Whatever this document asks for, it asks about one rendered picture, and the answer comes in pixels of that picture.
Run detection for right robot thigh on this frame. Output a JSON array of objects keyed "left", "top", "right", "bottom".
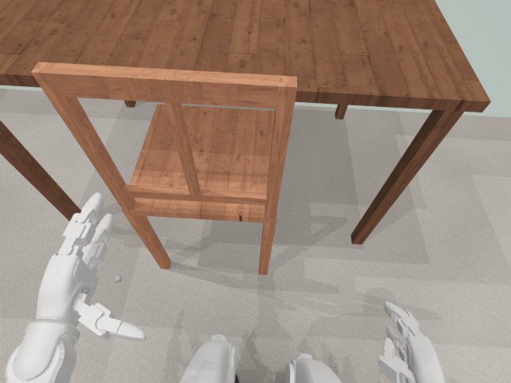
[{"left": 285, "top": 358, "right": 342, "bottom": 383}]

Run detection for left robot hand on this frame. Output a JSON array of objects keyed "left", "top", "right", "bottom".
[{"left": 36, "top": 192, "right": 146, "bottom": 341}]

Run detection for right robot hand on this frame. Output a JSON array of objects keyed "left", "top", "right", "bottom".
[{"left": 379, "top": 302, "right": 446, "bottom": 383}]

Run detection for robot left forearm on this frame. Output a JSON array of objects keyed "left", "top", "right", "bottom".
[{"left": 5, "top": 320, "right": 81, "bottom": 383}]

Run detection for table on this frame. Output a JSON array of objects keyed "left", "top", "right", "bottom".
[{"left": 0, "top": 0, "right": 491, "bottom": 245}]

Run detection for robot thigh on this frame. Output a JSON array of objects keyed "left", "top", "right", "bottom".
[
  {"left": 285, "top": 358, "right": 342, "bottom": 383},
  {"left": 178, "top": 340, "right": 236, "bottom": 383}
]

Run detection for left robot thigh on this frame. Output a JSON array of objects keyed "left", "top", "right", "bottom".
[{"left": 178, "top": 340, "right": 236, "bottom": 383}]

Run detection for chair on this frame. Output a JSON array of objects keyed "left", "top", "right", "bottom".
[{"left": 31, "top": 62, "right": 297, "bottom": 275}]

